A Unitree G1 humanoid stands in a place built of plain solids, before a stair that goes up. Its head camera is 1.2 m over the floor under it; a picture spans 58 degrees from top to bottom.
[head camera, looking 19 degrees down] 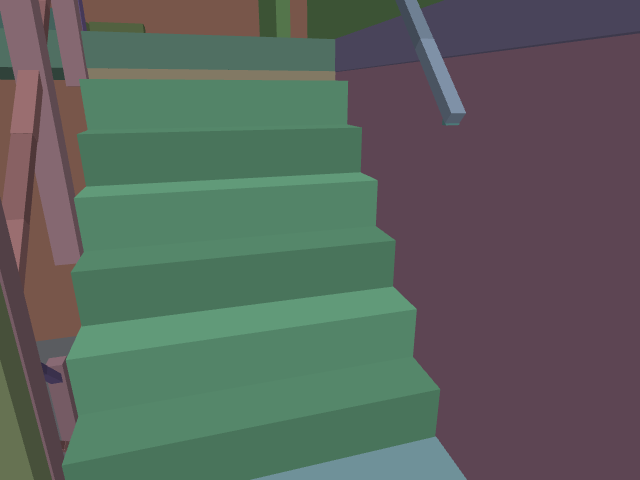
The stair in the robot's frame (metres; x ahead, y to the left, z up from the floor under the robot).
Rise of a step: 0.21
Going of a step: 0.21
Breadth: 1.20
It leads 16 degrees to the left of straight ahead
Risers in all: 7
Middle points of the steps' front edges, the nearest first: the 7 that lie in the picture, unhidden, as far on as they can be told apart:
1.11 0.15 0.21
1.31 0.21 0.42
1.51 0.27 0.62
1.71 0.32 0.83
1.91 0.38 1.04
2.11 0.44 1.25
2.30 0.49 1.46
